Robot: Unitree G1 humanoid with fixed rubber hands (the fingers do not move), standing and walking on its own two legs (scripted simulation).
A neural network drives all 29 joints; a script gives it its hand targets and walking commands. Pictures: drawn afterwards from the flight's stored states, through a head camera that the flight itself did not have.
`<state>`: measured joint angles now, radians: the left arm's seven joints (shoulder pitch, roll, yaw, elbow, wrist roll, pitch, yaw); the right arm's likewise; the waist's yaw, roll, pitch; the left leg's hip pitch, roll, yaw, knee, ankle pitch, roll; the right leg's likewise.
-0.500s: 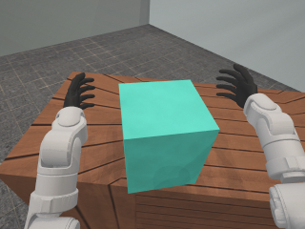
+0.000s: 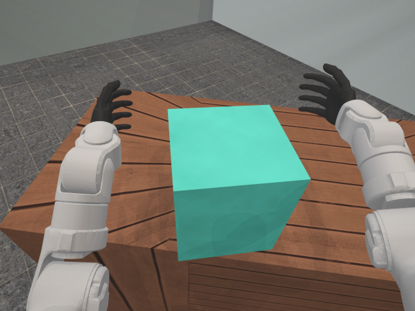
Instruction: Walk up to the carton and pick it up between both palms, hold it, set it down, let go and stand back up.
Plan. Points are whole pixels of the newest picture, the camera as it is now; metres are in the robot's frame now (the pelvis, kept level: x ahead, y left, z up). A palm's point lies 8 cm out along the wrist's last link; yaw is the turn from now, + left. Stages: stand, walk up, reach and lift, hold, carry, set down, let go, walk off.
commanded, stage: reach and lift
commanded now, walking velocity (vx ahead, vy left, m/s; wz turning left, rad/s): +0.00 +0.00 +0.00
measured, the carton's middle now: (223, 183) +0.38 -0.02 +0.06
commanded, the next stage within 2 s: none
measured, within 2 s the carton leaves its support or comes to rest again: neither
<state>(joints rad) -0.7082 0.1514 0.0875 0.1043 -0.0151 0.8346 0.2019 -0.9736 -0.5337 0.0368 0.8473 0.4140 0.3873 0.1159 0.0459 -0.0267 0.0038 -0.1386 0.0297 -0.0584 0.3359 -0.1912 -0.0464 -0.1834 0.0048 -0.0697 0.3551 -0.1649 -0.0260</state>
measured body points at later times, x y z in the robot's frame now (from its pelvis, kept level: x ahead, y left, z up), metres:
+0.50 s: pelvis +0.00 +0.00 +0.00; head +0.04 +0.00 +0.45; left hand +0.39 +0.18 +0.11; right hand +0.45 -0.23 +0.14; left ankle -0.01 +0.15 -0.75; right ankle +0.02 -0.10 -0.75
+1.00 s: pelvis +0.00 +0.00 +0.00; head +0.03 +0.00 +0.45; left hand +0.39 +0.14 +0.10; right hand +0.45 -0.19 +0.12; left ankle -0.01 +0.15 -0.75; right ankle +0.02 -0.10 -0.75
